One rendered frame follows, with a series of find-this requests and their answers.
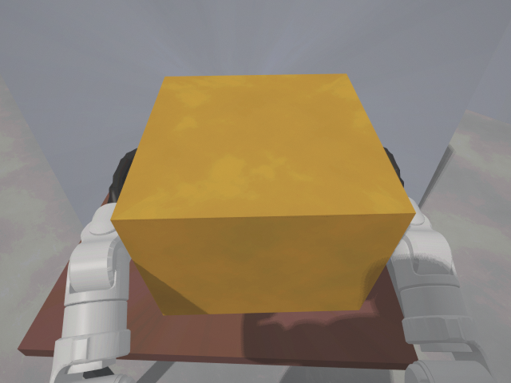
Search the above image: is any carton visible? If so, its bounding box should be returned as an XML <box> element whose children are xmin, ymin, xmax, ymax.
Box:
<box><xmin>110</xmin><ymin>73</ymin><xmax>416</xmax><ymax>315</ymax></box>

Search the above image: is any robot left hand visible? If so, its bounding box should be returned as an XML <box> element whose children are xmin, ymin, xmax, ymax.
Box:
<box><xmin>108</xmin><ymin>148</ymin><xmax>137</xmax><ymax>203</ymax></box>

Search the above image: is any table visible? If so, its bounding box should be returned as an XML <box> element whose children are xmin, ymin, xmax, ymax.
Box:
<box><xmin>18</xmin><ymin>193</ymin><xmax>418</xmax><ymax>379</ymax></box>

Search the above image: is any robot left forearm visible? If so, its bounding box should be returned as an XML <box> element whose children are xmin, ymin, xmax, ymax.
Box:
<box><xmin>50</xmin><ymin>203</ymin><xmax>131</xmax><ymax>383</ymax></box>

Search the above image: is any right robot upper arm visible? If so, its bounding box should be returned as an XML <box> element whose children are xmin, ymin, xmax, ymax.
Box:
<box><xmin>405</xmin><ymin>360</ymin><xmax>496</xmax><ymax>383</ymax></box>

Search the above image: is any robot right forearm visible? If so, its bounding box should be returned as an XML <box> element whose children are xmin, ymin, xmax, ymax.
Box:
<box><xmin>390</xmin><ymin>197</ymin><xmax>499</xmax><ymax>383</ymax></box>

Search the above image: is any robot right hand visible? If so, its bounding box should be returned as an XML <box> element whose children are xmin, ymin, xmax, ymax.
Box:
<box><xmin>384</xmin><ymin>148</ymin><xmax>404</xmax><ymax>187</ymax></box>

